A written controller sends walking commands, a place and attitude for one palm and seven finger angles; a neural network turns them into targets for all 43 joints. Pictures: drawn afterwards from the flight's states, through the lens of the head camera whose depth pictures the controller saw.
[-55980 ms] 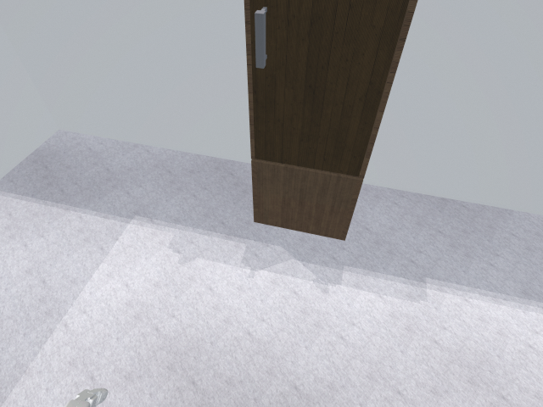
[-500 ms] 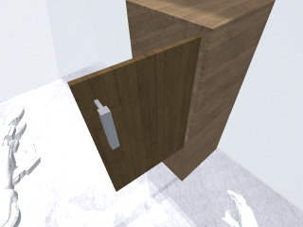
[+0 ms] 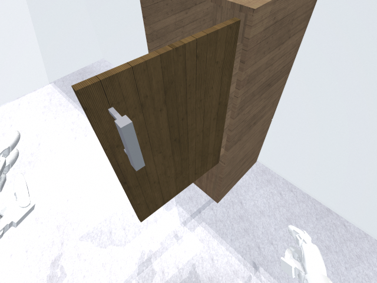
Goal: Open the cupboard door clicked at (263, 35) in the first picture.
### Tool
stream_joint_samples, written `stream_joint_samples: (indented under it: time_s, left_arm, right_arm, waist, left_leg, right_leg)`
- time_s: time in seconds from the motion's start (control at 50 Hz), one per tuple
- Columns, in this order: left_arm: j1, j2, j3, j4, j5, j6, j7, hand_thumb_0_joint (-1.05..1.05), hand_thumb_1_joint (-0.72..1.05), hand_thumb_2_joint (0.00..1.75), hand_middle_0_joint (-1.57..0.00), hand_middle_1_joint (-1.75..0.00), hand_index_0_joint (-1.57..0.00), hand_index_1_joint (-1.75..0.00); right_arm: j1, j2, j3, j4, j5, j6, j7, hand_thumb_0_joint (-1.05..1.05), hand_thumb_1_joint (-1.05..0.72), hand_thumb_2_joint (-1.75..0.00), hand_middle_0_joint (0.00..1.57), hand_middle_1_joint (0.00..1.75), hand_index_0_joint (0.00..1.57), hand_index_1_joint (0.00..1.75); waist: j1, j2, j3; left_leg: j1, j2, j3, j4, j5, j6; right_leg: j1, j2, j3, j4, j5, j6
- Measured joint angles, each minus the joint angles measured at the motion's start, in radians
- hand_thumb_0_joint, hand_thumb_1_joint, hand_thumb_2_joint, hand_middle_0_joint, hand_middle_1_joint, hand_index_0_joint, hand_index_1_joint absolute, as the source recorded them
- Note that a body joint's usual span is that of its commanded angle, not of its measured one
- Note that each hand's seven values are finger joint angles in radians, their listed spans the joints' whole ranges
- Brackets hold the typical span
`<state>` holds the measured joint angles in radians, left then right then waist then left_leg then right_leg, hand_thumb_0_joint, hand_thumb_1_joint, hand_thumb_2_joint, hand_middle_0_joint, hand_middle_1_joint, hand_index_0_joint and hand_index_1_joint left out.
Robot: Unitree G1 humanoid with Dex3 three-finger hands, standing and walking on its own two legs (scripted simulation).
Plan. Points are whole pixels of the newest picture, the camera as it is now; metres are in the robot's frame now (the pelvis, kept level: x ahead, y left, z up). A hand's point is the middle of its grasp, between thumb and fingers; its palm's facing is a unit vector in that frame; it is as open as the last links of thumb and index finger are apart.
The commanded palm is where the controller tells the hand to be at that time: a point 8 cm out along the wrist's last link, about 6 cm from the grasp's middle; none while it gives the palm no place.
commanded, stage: step back with the hand held close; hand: left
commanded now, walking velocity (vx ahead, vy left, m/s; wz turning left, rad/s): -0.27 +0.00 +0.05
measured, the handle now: (126, 139) +0.37 +0.16 +0.11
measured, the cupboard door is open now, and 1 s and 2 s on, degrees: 84 84 84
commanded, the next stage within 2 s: stop stepping back and stand still in 0.62 s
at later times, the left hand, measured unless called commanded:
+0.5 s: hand out of the picture +0.06 +0.29 +0.16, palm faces +0.53 -0.75 -0.40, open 7.4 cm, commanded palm +0.00 +0.33 +0.17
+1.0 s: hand out of the picture -0.02 +0.30 +0.16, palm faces +0.45 -0.80 -0.41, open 7.4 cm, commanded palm -0.09 +0.33 +0.17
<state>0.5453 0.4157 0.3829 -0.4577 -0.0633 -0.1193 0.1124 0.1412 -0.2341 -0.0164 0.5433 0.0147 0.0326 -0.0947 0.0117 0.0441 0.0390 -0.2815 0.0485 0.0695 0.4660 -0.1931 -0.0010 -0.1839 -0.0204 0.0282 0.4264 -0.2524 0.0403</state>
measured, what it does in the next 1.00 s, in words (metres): walks backwards: right foot, then left foot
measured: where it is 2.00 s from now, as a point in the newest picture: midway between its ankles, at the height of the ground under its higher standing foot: outside the picture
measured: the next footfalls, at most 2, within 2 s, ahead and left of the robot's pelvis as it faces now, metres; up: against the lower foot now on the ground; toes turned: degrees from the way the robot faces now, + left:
right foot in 0.74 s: -0.25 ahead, -0.07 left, +0.00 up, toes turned -4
left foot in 0.92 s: -0.14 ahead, +0.12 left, +0.00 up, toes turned +3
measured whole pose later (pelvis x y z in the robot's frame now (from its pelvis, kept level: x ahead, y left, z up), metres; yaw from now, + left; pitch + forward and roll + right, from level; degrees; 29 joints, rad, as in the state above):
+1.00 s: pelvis -0.23 +0.02 +0.00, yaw +1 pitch +0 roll -1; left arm 0.49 0.41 0.43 -0.46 -0.05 -0.18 0.16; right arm 0.22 -0.19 0.01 0.64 -0.01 -0.14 -0.08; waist -0.02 -0.04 0.01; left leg -0.31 -0.01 0.04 0.49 -0.17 0.04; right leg -0.24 0.02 0.04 0.62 -0.40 0.02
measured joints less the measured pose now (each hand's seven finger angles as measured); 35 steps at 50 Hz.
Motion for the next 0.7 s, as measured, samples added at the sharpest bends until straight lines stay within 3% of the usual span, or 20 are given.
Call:
stream_joint_samples:
  time_s: [0.16,0.32,0.42,0.48,0.5,0.54,0.6,0.64,0.7]
  left_arm:
    - [0.012,0.023,0.031,-0.079,0.004,-0.032,0.024,0.01,0.89,0.9,-0.21,-0.3,-0.21,-0.3]
    - [-0.011,0.007,0.068,-0.069,0.023,-0.095,0.035,0.01,0.89,0.9,-0.21,-0.3,-0.21,-0.3]
    - [0.01,-0.035,0.047,-0.092,0.026,-0.113,0.053,0.01,0.89,0.9,-0.21,-0.3,-0.21,-0.3]
    - [-0.023,-0.047,0.026,-0.089,0.03,-0.107,0.061,0.01,0.89,0.9,-0.21,-0.3,-0.21,-0.3]
    - [-0.046,-0.047,0.026,-0.079,0.03,-0.107,0.062,0.01,0.89,0.9,-0.21,-0.3,-0.21,-0.3]
    - [-0.087,-0.033,0.039,-0.057,0.03,-0.103,0.063,0.01,0.89,0.9,-0.21,-0.3,-0.21,-0.3]
    - [-0.107,0.009,0.072,-0.051,0.018,-0.111,0.066,0.01,0.89,0.9,-0.21,-0.3,-0.21,-0.3]
    - [-0.088,0.016,0.079,-0.066,0.005,-0.113,0.071,0.01,0.89,0.9,-0.21,-0.3,-0.21,-0.3]
    - [-0.053,0.016,0.07,-0.094,-0.012,-0.118,0.069,0.01,0.89,0.9,-0.21,-0.3,-0.21,-0.3]
  right_arm:
    - [0.028,0.022,0.013,-0.027,0.0,-0.023,0.008,0.01,-0.9,-0.9,0.2,0.3,0.2,0.29]
    - [0.073,0.033,0.016,-0.013,0.001,-0.096,0.018,0.01,-0.9,-0.9,0.2,0.3,0.2,0.29]
    - [0.083,0.026,0.013,0.049,-0.014,-0.114,0.024,0.01,-0.9,-0.9,0.21,0.3,0.2,0.3]
    - [0.082,0.017,0.01,0.077,-0.018,-0.113,0.014,0.01,-0.9,-0.9,0.21,0.3,0.2,0.3]
    - [0.078,0.016,0.01,0.078,-0.018,-0.117,0.008,0.01,-0.9,-0.9,0.21,0.3,0.2,0.3]
    - [0.07,0.027,0.005,0.077,-0.021,-0.136,0.005,0.01,-0.9,-0.9,0.21,0.3,0.2,0.29]
    - [0.064,0.063,0.0,0.086,-0.022,-0.162,0.027,0.01,-0.9,-0.9,0.2,0.3,0.2,0.29]
    - [0.065,0.077,0.003,0.088,-0.021,-0.17,0.045,0.01,-0.9,-0.9,0.2,0.3,0.2,0.29]
    - [0.062,0.084,0.01,0.078,-0.023,-0.18,0.06,0.01,-0.9,-0.9,0.21,0.3,0.2,0.29]
  waist:
    - [-0.012,-0.04,0.018]
    - [-0.024,-0.016,0.031]
    - [0.004,-0.023,0.02]
    - [0.009,-0.031,0.019]
    - [0.008,-0.027,0.027]
    - [-0.004,-0.008,0.04]
    - [-0.02,-0.006,0.035]
    - [-0.022,-0.007,0.012]
    - [-0.012,-0.01,-0.026]
  left_leg:
    - [-0.065,-0.005,-0.003,0.041,0.035,0.019]
    - [-0.161,-0.012,-0.049,0.12,0.04,0.03]
    - [-0.211,-0.035,-0.054,0.231,-0.14,-0.002]
    - [-0.187,-0.05,-0.052,0.207,-0.094,0.016]
    - [-0.191,-0.047,-0.052,0.195,-0.041,0.029]
    - [-0.196,-0.028,-0.064,0.159,0.061,0.053]
    - [-0.199,-0.002,-0.07,0.09,0.142,0.057]
    - [-0.207,0.016,-0.056,0.039,0.165,0.049]
    - [-0.235,0.025,-0.026,-0.024,0.183,0.023]
  right_leg:
    - [-0.066,-0.005,0.0,0.05,0.03,0.012]
    - [-0.139,0.023,0.0,0.14,0.014,-0.006]
    - [-0.172,0.011,0.012,0.151,0.052,0.002]
    - [-0.197,0.003,0.017,0.18,0.041,0.013]
    - [-0.214,0.011,0.02,0.213,-0.024,0.009]
    - [-0.266,0.061,0.029,0.418,-0.152,-0.002]
    - [-0.276,0.114,0.01,0.653,-0.226,-0.019]
    - [-0.221,0.118,-0.029,0.631,-0.259,-0.032]
    - [-0.068,0.106,-0.078,0.353,-0.301,-0.064]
